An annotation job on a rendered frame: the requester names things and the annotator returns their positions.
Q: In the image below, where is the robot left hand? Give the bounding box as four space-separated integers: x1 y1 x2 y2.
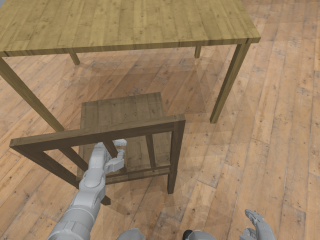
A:
88 139 127 174

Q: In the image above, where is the right robot foot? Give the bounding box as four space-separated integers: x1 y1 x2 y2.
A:
182 229 193 240

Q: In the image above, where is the robot left forearm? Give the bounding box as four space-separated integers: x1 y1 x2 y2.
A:
46 168 106 240

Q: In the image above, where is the robot right hand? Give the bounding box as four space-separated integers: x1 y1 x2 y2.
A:
239 209 276 240

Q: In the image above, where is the table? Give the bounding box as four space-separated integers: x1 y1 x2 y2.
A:
0 0 261 132

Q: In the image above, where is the left robot thigh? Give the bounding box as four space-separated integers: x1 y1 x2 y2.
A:
116 230 146 240

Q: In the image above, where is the chair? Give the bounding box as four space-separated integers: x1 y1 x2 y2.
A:
9 92 186 206

